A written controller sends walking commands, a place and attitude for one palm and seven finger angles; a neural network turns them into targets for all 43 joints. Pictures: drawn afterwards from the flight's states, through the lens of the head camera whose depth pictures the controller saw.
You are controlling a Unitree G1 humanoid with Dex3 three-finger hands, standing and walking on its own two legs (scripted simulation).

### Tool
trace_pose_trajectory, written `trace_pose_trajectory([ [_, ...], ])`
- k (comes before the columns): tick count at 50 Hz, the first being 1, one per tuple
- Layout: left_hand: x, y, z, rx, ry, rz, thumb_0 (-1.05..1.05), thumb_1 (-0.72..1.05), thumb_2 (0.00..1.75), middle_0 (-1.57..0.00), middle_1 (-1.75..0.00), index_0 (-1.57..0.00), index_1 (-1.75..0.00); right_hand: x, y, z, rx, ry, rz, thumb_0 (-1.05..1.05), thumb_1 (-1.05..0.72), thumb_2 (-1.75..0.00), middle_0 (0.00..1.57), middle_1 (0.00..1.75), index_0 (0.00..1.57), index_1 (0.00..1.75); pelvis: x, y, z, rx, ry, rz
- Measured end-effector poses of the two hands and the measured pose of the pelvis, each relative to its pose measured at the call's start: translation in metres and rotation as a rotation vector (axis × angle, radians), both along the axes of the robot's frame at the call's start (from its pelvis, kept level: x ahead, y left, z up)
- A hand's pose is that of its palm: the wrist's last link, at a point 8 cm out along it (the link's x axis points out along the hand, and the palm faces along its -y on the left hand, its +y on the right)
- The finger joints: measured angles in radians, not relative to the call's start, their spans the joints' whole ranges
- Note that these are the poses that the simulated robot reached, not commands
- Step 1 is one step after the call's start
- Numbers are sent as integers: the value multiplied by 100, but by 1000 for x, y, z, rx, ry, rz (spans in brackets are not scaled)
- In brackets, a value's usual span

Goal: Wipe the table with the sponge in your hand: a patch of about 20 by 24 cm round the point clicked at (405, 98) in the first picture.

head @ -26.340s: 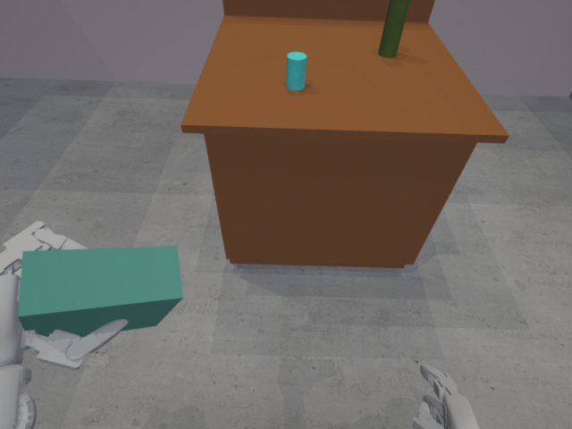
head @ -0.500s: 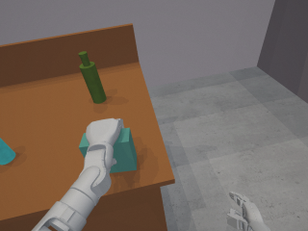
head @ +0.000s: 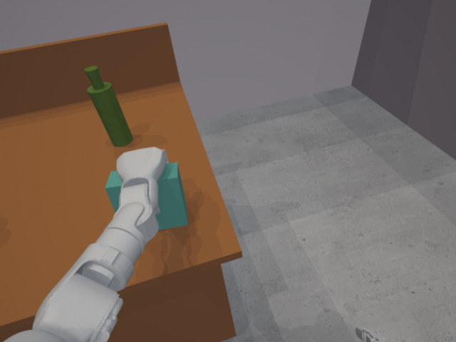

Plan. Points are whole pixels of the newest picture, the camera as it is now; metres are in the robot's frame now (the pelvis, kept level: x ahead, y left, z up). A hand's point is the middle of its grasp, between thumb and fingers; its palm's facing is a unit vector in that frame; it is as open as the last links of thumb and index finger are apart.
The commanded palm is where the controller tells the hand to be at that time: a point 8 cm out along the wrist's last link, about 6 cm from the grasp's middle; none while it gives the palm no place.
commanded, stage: wipe forward along the third lane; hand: left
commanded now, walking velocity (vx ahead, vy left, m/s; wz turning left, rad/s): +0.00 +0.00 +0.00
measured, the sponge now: (153, 207) +0.38 +0.20 +0.03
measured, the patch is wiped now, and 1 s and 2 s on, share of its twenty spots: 0.90 1.00 1.00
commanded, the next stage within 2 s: wipe back along the third lane in 0.96 s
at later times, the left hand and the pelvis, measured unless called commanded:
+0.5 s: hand (150, 169) +0.44 +0.20 +0.09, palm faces -0.08 -0.01 -1.00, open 9.7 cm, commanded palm +0.43 +0.21 +0.12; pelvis +0.00 -0.01 +0.00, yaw -2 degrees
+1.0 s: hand (146, 155) +0.48 +0.22 +0.09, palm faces -0.10 -0.02 -0.99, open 9.7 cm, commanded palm +0.48 +0.23 +0.12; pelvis +0.02 +0.01 +0.00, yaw -3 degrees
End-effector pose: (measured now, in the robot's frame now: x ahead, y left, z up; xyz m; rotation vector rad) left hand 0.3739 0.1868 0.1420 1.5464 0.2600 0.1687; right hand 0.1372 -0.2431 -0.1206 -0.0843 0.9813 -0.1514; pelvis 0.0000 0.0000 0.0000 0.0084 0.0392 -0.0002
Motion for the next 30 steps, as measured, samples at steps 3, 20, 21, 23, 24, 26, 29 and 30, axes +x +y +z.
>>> trace_pose_trajectory([
  [3, 5, 1, 0, 1, 5, 0, 1, -59, 115, -79, -138, -85, -130, -12, -5, -3, -8, 24, -18, 1, -91, -90, 19, 30, 20, 30, -1, -1, 0, 0, 8, -5],
  [20, 38, 8, 1, 11, 25, 13, 1, -59, 116, -80, -138, -85, -131, -48, -24, -8, -30, 92, -89, 1, -91, -90, 19, 30, 20, 30, -1, -7, -2, -7, 62, -27],
  [21, 40, 9, 2, 13, 23, 13, 1, -59, 116, -80, -138, -85, -131, -48, -24, -9, -31, 95, -91, 1, -91, -90, 19, 30, 20, 30, -1, -7, -2, -8, 66, -27],
  [23, 44, 10, 1, 12, 23, 15, 2, -59, 116, -80, -138, -85, -131, -50, -25, -9, -31, 101, -94, 1, -91, -90, 19, 30, 20, 30, 0, -7, -3, -9, 73, -30],
  [24, 45, 11, 1, 10, 25, 17, 2, -59, 116, -80, -138, -85, -132, -50, -25, -9, -31, 104, -96, 1, -91, -90, 19, 30, 20, 30, 1, -7, -3, -9, 75, -30],
  [26, 48, 12, 0, 9, 27, 19, 2, -59, 116, -80, -138, -85, -132, -51, -25, -9, -32, 111, -97, 1, -91, -90, 19, 30, 20, 30, 2, -7, -3, -10, 81, -30],
  [29, 53, 13, 1, 10, 29, 23, 2, -59, 116, -80, -138, -85, -132, -51, -25, -9, -33, 118, -98, 1, -91, -90, 20, 30, 20, 30, 4, -7, -3, -12, 88, -30],
  [30, 55, 14, 1, 10, 29, 24, 2, -59, 116, -80, -138, -85, -132, -51, -25, -9, -33, 120, -99, 1, -90, -90, 20, 30, 20, 30, 5, -6, -3, -12, 91, -30],
])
